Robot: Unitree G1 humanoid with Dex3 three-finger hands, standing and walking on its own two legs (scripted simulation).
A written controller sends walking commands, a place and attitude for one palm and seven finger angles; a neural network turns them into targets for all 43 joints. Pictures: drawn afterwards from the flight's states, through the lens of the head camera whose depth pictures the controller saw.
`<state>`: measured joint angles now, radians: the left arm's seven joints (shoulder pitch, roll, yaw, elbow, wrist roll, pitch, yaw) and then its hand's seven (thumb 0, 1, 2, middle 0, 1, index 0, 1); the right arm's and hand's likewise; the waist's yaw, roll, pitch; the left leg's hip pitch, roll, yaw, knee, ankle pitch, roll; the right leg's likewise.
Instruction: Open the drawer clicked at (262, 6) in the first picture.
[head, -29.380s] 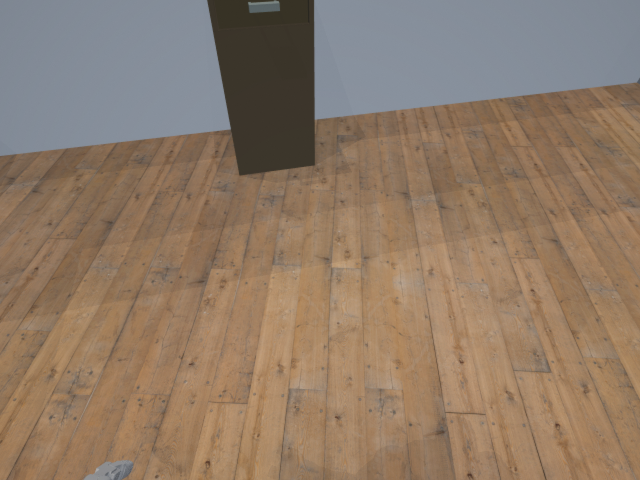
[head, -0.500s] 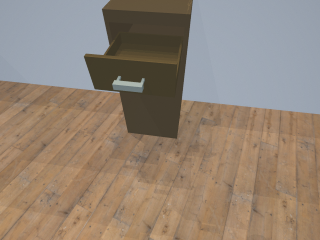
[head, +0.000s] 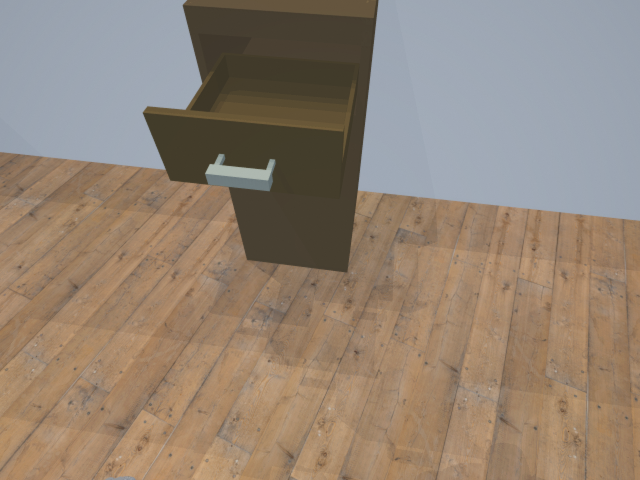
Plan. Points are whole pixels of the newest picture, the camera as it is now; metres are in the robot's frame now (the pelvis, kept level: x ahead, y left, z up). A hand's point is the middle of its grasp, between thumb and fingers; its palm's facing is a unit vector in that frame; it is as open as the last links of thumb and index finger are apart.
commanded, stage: look to check the result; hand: left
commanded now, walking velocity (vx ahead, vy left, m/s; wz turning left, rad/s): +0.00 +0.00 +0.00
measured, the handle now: (242, 169) +0.61 +0.17 +0.00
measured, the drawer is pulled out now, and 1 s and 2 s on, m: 0.30 0.30 0.30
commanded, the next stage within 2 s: stand and wait in 0.14 s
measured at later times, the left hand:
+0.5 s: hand out of the picture +0.10 +0.24 -0.16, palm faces -0.04 -0.94 -0.34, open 7.4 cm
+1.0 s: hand out of the picture +0.10 +0.24 -0.16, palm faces -0.04 -0.94 -0.34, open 7.4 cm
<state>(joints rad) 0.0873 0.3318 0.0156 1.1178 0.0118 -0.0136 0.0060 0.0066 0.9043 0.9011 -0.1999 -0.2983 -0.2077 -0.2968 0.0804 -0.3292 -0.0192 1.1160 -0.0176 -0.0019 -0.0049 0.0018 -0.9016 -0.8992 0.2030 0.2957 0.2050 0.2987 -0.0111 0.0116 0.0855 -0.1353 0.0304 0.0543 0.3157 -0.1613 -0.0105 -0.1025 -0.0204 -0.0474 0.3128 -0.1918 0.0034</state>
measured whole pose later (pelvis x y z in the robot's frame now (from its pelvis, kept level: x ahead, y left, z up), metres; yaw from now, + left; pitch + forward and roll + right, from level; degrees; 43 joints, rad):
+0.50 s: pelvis +0.02 -0.01 +0.00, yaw +0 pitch -1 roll +0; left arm 0.09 0.33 0.02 1.11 0.01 -0.01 0.01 0.01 0.90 0.90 -0.20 -0.30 -0.21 -0.30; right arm 0.09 -0.33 -0.02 1.12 -0.02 0.00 -0.01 0.00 -0.90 -0.90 0.20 0.30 0.21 0.30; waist -0.01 0.01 0.08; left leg -0.10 0.04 0.06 0.30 -0.18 -0.02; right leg -0.07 -0.01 -0.04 0.30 -0.21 0.00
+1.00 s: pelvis +0.01 -0.01 +0.00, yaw -1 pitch -1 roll +0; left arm 0.10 0.33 0.02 1.11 0.01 -0.01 0.01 0.01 0.90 0.90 -0.20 -0.30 -0.21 -0.30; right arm 0.10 -0.32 -0.02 1.12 -0.02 0.00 -0.01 0.00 -0.90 -0.90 0.20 0.30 0.21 0.30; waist -0.01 0.00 0.08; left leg -0.10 0.04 0.06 0.30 -0.17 -0.02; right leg -0.07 -0.01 -0.04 0.29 -0.20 0.00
